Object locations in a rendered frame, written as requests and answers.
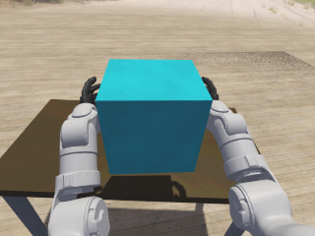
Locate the right robot upper arm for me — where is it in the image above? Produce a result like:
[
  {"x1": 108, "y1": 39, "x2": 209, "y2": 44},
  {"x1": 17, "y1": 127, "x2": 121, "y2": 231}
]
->
[{"x1": 228, "y1": 179, "x2": 315, "y2": 236}]

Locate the robot left forearm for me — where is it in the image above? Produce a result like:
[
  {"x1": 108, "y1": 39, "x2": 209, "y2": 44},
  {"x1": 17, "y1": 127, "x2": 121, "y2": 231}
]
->
[{"x1": 47, "y1": 103, "x2": 101, "y2": 236}]

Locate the left robot upper arm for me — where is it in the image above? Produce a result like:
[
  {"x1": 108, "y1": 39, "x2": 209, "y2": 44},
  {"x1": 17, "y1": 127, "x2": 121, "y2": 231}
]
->
[{"x1": 48, "y1": 196, "x2": 110, "y2": 236}]

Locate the robot left hand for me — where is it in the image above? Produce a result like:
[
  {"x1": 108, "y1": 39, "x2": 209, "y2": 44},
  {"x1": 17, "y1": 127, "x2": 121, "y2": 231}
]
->
[{"x1": 80, "y1": 77, "x2": 101, "y2": 108}]

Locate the table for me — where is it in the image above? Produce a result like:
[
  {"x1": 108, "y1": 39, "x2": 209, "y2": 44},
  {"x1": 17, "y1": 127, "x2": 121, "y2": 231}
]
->
[{"x1": 0, "y1": 99, "x2": 261, "y2": 236}]

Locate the robot right forearm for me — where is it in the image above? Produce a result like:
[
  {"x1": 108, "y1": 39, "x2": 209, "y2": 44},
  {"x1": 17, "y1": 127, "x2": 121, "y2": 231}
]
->
[{"x1": 206, "y1": 100, "x2": 292, "y2": 217}]

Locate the robot right hand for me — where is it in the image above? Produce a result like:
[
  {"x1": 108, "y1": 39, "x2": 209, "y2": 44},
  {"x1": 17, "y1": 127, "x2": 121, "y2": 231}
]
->
[{"x1": 201, "y1": 77, "x2": 219, "y2": 100}]

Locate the carton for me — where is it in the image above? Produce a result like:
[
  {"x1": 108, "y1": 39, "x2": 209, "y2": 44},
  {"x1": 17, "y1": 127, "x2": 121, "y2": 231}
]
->
[{"x1": 95, "y1": 59, "x2": 213, "y2": 175}]

